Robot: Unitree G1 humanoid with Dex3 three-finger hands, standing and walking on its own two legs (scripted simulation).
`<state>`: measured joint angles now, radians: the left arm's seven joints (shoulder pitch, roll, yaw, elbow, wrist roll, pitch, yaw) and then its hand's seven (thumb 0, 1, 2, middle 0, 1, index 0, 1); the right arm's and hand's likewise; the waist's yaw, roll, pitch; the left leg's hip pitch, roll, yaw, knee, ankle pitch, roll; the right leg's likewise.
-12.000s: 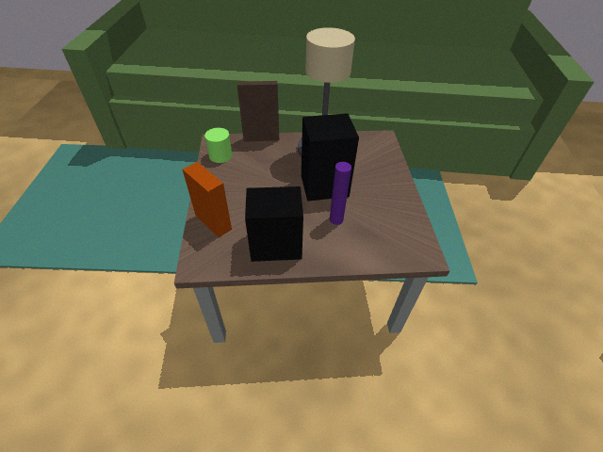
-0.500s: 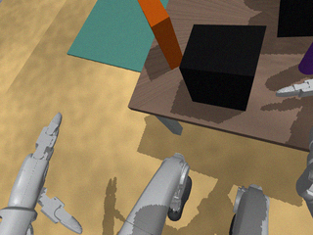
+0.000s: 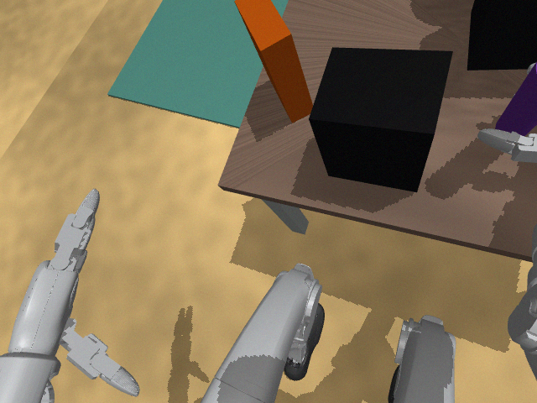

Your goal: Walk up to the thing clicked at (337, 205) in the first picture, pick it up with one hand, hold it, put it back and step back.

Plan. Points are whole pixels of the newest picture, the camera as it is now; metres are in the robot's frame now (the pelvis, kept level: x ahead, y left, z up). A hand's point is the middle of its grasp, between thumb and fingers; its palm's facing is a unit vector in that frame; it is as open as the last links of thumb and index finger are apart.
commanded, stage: settle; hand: right
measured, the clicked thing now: (532, 103) +0.55 -0.16 +0.00
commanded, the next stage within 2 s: lift in 1.02 s
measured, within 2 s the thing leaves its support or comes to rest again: leaves its support in 0.46 s
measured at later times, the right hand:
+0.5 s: hand (527, 113) +0.55 -0.16 -0.02, palm faces +0.07 +1.00 +0.00, open 6.6 cm
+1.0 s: hand out of the picture +0.56 -0.17 +0.03, palm faces +0.08 +1.00 +0.00, open 5.5 cm
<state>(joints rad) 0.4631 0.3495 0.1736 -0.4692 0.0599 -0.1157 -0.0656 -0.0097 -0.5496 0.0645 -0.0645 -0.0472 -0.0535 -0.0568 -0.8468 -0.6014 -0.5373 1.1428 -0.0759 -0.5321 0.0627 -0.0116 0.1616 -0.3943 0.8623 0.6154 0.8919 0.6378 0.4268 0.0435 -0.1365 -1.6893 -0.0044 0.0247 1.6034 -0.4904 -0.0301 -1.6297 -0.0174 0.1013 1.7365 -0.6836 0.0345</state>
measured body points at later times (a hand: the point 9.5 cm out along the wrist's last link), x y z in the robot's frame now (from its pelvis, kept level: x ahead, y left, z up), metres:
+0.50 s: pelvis +0.01 +0.00 +0.02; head +0.21 -0.07 +0.42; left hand +0.18 +0.26 +0.15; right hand +0.54 -0.21 -0.02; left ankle +0.11 +0.13 -0.51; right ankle +0.04 -0.13 -0.51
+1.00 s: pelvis +0.02 +0.00 +0.05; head +0.21 -0.07 +0.46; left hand +0.19 +0.27 +0.14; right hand +0.55 -0.22 +0.04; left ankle +0.11 +0.13 -0.51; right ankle +0.04 -0.13 -0.51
